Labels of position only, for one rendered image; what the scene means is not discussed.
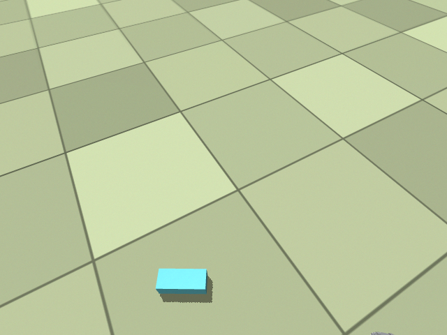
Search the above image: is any carton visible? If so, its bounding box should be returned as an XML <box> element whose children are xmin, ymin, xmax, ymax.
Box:
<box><xmin>156</xmin><ymin>269</ymin><xmax>207</xmax><ymax>294</ymax></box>

